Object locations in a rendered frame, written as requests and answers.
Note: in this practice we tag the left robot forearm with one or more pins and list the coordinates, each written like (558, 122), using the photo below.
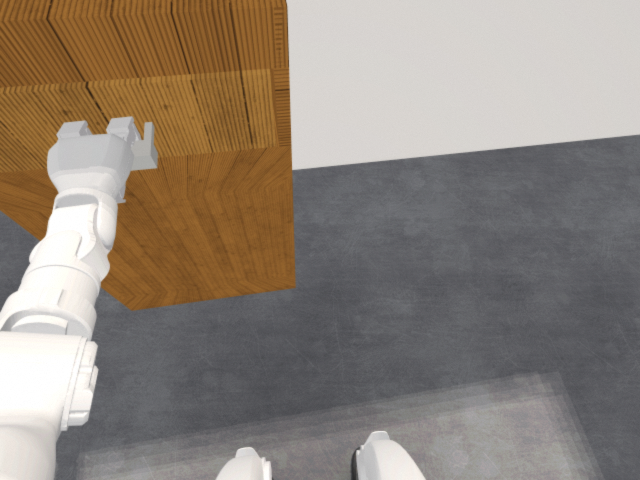
(58, 291)

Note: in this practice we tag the cabinet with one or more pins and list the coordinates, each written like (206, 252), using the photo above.
(198, 227)

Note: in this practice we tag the drawer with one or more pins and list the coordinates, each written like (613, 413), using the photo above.
(191, 114)

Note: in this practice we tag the robot left shin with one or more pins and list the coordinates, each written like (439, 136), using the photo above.
(245, 451)

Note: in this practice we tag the left robot thigh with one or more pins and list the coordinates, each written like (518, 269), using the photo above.
(250, 467)

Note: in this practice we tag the handle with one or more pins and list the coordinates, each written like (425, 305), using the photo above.
(145, 153)

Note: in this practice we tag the robot left upper arm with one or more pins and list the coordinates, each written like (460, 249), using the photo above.
(47, 383)

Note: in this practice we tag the robot left hand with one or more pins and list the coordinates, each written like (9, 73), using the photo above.
(102, 161)

